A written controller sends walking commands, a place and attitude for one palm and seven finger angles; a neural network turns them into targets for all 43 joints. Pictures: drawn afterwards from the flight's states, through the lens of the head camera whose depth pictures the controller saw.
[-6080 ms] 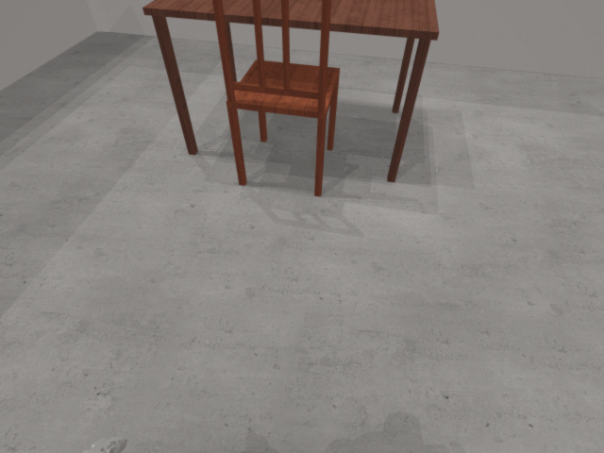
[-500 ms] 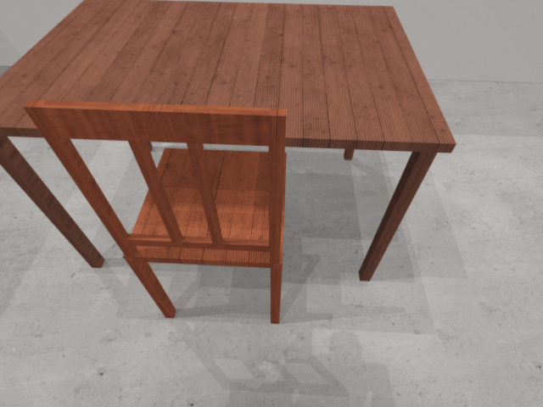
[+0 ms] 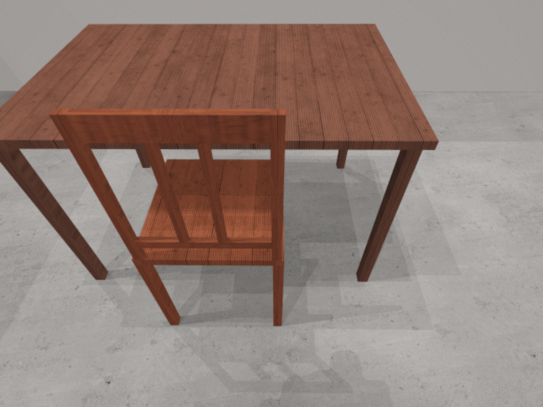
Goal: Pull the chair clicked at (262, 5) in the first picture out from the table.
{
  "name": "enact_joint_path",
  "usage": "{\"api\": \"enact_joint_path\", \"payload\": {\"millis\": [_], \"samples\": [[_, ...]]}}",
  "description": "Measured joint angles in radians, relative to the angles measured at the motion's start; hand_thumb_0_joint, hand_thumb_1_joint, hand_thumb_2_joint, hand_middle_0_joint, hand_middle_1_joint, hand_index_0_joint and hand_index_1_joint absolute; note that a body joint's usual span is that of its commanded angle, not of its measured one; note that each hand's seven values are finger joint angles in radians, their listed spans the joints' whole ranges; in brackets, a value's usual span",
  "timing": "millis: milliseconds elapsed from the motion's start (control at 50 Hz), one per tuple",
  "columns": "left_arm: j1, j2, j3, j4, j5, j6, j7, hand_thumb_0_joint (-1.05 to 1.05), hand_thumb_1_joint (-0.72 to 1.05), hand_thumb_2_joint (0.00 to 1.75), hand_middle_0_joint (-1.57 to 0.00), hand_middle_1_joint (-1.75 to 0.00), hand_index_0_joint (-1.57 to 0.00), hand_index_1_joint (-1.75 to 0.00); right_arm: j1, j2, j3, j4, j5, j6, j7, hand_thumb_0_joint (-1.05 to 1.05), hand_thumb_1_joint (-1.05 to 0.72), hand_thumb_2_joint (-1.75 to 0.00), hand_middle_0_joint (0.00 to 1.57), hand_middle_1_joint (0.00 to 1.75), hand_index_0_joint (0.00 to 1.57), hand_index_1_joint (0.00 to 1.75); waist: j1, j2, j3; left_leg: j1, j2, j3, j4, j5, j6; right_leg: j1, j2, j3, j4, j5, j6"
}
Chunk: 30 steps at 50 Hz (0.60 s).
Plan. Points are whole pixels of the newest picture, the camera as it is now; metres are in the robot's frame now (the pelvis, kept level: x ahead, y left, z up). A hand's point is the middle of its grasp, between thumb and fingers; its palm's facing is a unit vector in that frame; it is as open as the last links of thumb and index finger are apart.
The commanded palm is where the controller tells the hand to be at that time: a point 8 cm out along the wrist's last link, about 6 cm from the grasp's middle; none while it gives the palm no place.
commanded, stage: come to a stop and stand still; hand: left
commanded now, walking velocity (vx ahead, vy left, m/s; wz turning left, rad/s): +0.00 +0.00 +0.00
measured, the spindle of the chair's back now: (169, 197) +0.55 +0.27 -0.07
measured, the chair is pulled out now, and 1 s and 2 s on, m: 0.00 0.00 0.00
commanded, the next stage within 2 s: look again from close up in 0.32 s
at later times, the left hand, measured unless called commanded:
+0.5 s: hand out of the picture -0.03 +0.16 -0.18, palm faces +0.01 -0.98 -0.18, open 7.4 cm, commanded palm none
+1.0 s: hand out of the picture +0.00 +0.21 -0.18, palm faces +0.03 -0.98 -0.20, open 7.4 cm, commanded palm none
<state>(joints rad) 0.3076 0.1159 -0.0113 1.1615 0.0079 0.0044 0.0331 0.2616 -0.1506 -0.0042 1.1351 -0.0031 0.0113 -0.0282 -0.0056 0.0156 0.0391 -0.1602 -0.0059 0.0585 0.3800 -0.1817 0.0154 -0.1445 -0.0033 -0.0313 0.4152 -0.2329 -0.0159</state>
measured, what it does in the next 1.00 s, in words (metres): stands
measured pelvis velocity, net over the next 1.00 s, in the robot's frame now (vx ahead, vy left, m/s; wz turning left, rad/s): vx -0.02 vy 0.03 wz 0.01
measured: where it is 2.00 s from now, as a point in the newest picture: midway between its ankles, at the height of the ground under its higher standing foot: outside the picture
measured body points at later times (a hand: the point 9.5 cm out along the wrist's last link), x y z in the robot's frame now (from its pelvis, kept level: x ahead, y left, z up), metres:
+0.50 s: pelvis -0.02 +0.00 -0.01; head +0.00 +0.00 +0.44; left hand -0.03 +0.22 -0.16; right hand -0.04 -0.21 -0.17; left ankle +0.02 +0.11 -0.74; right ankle +0.00 -0.11 -0.74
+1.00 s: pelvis -0.02 +0.03 -0.01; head -0.02 +0.04 +0.44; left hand +0.00 +0.26 -0.16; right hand +0.04 -0.20 -0.16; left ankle +0.02 +0.11 -0.74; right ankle +0.00 -0.11 -0.74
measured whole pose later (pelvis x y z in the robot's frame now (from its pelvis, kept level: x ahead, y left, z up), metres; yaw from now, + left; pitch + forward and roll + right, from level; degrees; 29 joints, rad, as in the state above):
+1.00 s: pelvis -0.02 +0.03 -0.01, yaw +1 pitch -2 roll +0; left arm 0.31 0.16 -0.01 1.03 0.02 -0.01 0.04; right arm 0.22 -0.18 -0.01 1.04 -0.01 0.00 -0.01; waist 0.00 0.00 0.03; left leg -0.23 -0.03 0.06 0.48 -0.21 0.06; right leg -0.20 -0.04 -0.03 0.48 -0.24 0.03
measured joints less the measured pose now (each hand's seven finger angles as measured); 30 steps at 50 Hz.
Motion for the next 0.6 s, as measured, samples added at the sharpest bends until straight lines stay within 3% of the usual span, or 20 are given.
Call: {"api": "enact_joint_path", "payload": {"millis": [420,500,600], "samples": [[0.009,-0.003,0.009,-0.011,0.002,-0.004,0.002,0.01,0.91,0.90,-0.20,-0.30,-0.20,-0.30,0.079,0.040,0.002,0.032,-0.007,-0.003,-0.004,0.00,-0.91,-0.90,0.20,0.30,0.20,0.30,-0.005,-0.022,-0.013,-0.039,0.006,-0.006,0.009,0.017,0.000,-0.031,0.005,-0.007,-0.004,0.023,-0.003],[0.020,0.017,-0.009,-0.071,0.010,-0.017,0.001,0.01,0.91,0.90,-0.20,-0.30,-0.20,-0.30,0.072,0.026,-0.012,-0.036,-0.017,-0.007,0.010,0.01,-0.90,-0.90,0.20,0.30,0.20,0.30,-0.020,-0.007,0.002,-0.101,0.002,-0.020,0.090,-0.013,0.005,-0.080,-0.001,-0.022,0.064,-0.008,-0.003],[0.025,0.033,0.000,-0.106,0.011,-0.016,0.011,0.01,0.91,0.90,-0.20,-0.30,-0.20,-0.30,0.053,0.000,-0.022,-0.079,-0.017,-0.009,0.007,0.01,-0.90,-0.90,0.20,0.30,0.20,0.30,-0.021,0.015,-0.028,-0.138,0.001,-0.030,0.176,-0.064,0.013,-0.098,-0.004,-0.031,0.115,-0.044,0.004]]}}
